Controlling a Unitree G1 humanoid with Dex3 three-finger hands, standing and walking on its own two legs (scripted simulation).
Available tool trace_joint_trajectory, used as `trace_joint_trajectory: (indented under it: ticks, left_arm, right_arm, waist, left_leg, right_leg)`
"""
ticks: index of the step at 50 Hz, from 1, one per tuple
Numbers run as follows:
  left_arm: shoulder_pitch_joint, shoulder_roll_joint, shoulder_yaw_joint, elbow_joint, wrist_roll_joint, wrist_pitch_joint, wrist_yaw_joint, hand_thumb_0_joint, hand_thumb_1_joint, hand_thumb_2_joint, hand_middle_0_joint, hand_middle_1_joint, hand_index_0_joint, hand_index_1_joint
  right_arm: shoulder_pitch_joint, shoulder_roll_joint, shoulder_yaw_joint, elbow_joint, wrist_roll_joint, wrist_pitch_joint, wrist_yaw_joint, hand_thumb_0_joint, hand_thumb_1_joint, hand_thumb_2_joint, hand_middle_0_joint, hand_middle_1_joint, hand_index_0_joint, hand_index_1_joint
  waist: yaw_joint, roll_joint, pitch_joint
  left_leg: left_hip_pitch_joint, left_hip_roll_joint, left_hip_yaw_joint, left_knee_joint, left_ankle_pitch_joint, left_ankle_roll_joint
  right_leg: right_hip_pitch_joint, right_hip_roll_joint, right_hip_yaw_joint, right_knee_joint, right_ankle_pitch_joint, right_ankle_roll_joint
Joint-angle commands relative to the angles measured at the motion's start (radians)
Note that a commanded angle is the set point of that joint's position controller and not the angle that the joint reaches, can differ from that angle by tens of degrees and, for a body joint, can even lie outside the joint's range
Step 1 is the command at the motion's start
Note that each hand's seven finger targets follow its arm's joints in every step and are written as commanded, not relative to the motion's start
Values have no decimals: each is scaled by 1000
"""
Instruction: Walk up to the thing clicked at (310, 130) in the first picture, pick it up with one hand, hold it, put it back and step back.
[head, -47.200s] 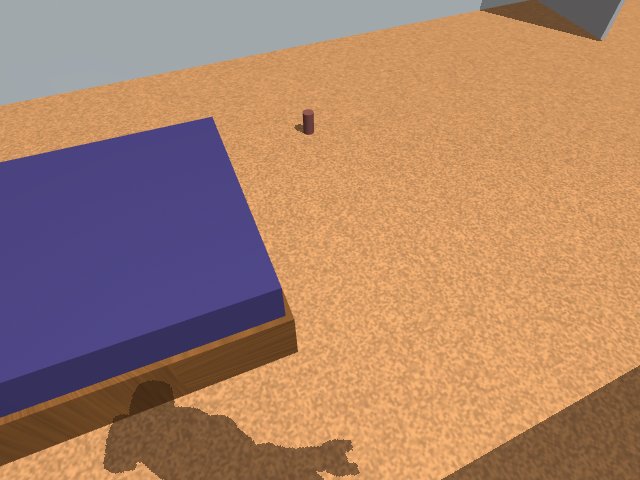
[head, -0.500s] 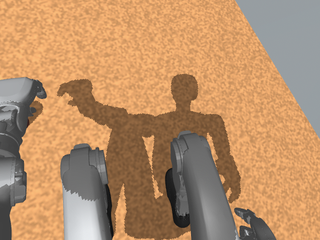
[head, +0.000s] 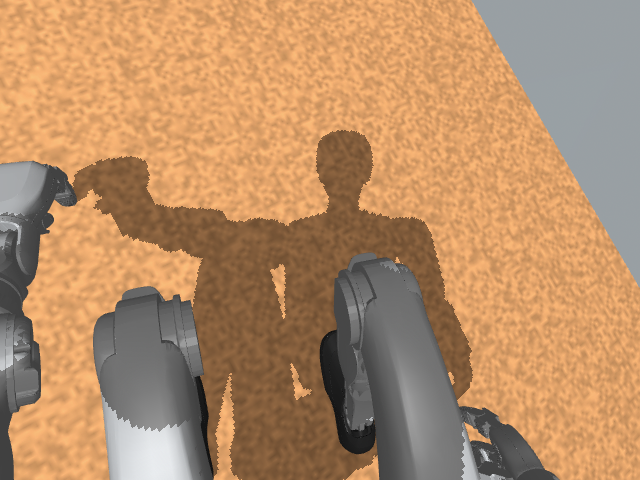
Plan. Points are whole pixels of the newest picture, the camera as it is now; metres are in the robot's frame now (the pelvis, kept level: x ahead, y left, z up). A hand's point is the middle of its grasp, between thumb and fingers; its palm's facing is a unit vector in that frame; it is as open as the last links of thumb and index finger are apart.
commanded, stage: rest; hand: left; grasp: from above
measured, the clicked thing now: out of the picture +0.43 +0.41 -0.27
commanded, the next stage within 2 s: open in 1.20 s
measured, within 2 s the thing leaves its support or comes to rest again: neither
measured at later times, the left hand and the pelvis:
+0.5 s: hand (50, 224) +0.43 +0.29 -0.22, palm faces -0.45 -0.10 -0.89, open 4.3 cm; pelvis +0.00 +0.00 -0.02, yaw -2 degrees
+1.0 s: hand (54, 224) +0.43 +0.30 -0.24, palm faces -0.45 -0.11 -0.89, open 4.0 cm; pelvis +0.00 +0.00 -0.03, yaw -4 degrees
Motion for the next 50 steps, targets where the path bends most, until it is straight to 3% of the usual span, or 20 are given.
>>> trace_joint_trajectory:
  ticks: [1,7,10,14,17,19,25,27,28,32,34,37,40,41,43,44,45,47,48,50]
  left_arm:
    - [-307,242,10,-83,-9,4,45,0,687,283,-1052,-338,-1084,-306]
    - [-270,269,45,-59,-24,-4,52,0,711,285,-1046,-379,-1089,-335]
    - [-261,252,20,-27,-17,-5,49,0,734,270,-1066,-360,-1108,-317]
    - [-286,312,58,-80,-12,-18,61,0,735,278,-1083,-340,-1118,-304]
    - [-283,310,71,-84,-5,-25,79,0,755,240,-1076,-342,-1121,-296]
    - [-267,271,48,-21,5,-21,84,0,768,230,-1082,-342,-1130,-293]
    - [-287,320,65,-35,15,-23,111,0,754,243,-1070,-354,-1117,-305]
    - [-287,321,68,-23,10,-21,117,0,782,244,-1094,-346,-1139,-299]
    - [-270,288,49,10,6,-17,117,0,777,248,-1095,-343,-1138,-298]
    - [-277,315,54,12,3,-17,122,0,759,247,-1083,-342,-1125,-298]
    - [-292,334,66,14,9,-13,123,0,788,230,-1097,-338,-1144,-290]
    - [-284,356,82,36,2,-15,129,0,790,213,-1105,-324,-1151,-277]
    - [-279,327,65,30,1,-19,124,0,812,173,-1109,-317,-1162,-262]
    - [-245,322,66,37,-4,-19,124,0,789,197,-1107,-305,-1152,-259]
    - [-257,360,85,41,5,-21,125,0,813,179,-1103,-326,-1157,-270]
    - [-236,373,103,36,3,-22,127,0,787,215,-1107,-317,-1150,-273]
    - [-258,361,88,30,10,-23,124,0,819,215,-1126,-316,-1170,-270]
    - [-243,364,98,19,3,-27,133,0,792,229,-1122,-305,-1159,-267]
    - [-259,330,69,-6,1,-31,133,0,804,205,-1121,-300,-1164,-257]
    - [-262,327,62,28,0,-31,139,0,812,192,-1121,-304,-1166,-258]
  right_arm:
    - [188,-248,-69,-7,-1,-12,-3,0,-907,-900,200,300,200,300]
    - [207,-252,-53,4,-16,-21,9,0,-906,-898,200,300,200,300]
    - [189,-253,-46,-3,-20,-24,14,0,-906,-899,200,300,200,300]
    - [197,-266,-46,3,-28,-27,23,0,-909,-901,200,300,200,300]
    - [187,-272,-43,-5,-34,-24,27,0,-904,-899,200,300,200,300]
    - [186,-280,-38,-4,-41,-30,31,0,-905,-899,200,300,200,300]
    - [175,-282,-31,-2,-53,-49,43,0,-907,-900,200,300,200,300]
    - [169,-288,-28,-7,-58,-52,46,0,-908,-901,200,300,200,300]
    - [174,-284,-26,7,-58,-55,50,0,-908,-901,200,300,200,300]
    - [165,-288,-21,3,-62,-63,54,0,-910,-902,200,300,200,300]
    - [169,-298,-17,-1,-71,-70,60,0,-909,-901,200,300,200,300]
    - [168,-301,-15,2,-77,-76,67,0,-912,-903,200,300,200,300]
    - [160,-312,-13,-8,-83,-86,73,0,-911,-903,200,300,200,300]
    - [155,-301,-13,-4,-78,-87,73,0,-911,-903,200,300,200,300]
    - [161,-315,-13,-9,-83,-89,75,0,-909,-902,200,300,200,300]
    - [164,-317,-16,-4,-82,-86,75,0,-913,-904,200,300,200,300]
    - [162,-321,-15,-10,-86,-88,78,0,-911,-904,200,300,200,300]
    - [156,-312,-11,-8,-81,-84,77,0,-915,-906,199,300,199,300]
    - [153,-301,-4,-10,-83,-87,81,0,-913,-904,200,300,200,300]
    - [146,-308,-2,0,-88,-90,86,0,-913,-905,200,300,200,300]
  waist:
    - [-18,298,-635]
    - [-16,247,-642]
    - [-24,273,-635]
    - [-15,313,-643]
    - [-23,320,-632]
    - [-42,313,-589]
    - [-41,337,-584]
    - [-48,323,-595]
    - [-50,317,-578]
    - [-47,321,-583]
    - [-65,311,-571]
    - [-65,311,-554]
    - [-68,325,-534]
    - [-48,340,-564]
    - [-62,328,-548]
    - [-50,319,-557]
    - [-66,316,-542]
    - [-53,323,-582]
    - [-61,343,-586]
    - [-71,339,-567]
  left_leg:
    - [512,-10,125,-233,98,61]
    - [456,-11,129,-186,144,67]
    - [467,-9,121,-183,136,63]
    - [489,-7,118,-174,158,58]
    - [486,-9,114,-174,151,56]
    - [490,-10,110,-163,134,55]
    - [478,-8,105,-156,111,56]
    - [467,-8,103,-147,117,55]
    - [467,-8,103,-143,114,56]
    - [443,-4,100,-134,116,57]
    - [449,-5,101,-116,140,57]
    - [425,-3,98,-116,122,58]
    - [445,-6,94,-120,110,54]
    - [466,-5,89,-137,110,52]
    - [449,-5,90,-119,111,54]
    - [441,-4,90,-120,118,55]
    - [438,-5,91,-105,123,54]
    - [449,0,89,-105,154,54]
    - [463,-2,89,-110,165,54]
    - [463,0,82,-101,160,51]
  right_leg:
    - [266,24,-123,-237,165,-86]
    - [341,27,-121,-225,216,-75]
    - [318,34,-129,-211,210,-78]
    - [314,35,-139,-193,228,-81]
    - [303,37,-149,-182,219,-82]
    - [262,35,-159,-177,195,-83]
    - [257,40,-164,-168,184,-81]
    - [268,42,-167,-167,191,-81]
    - [258,41,-167,-164,189,-79]
    - [274,47,-164,-167,200,-79]
    - [273,44,-169,-153,223,-77]
    - [288,48,-165,-161,208,-79]
    - [254,47,-186,-152,182,-80]
    - [266,52,-183,-154,183,-79]
    - [272,49,-185,-149,187,-79]
    - [286,51,-180,-153,197,-79]
    - [270,48,-184,-146,199,-80]
    - [308,53,-176,-149,239,-78]
    - [313,53,-178,-142,252,-74]
    - [281,54,-191,-131,244,-75]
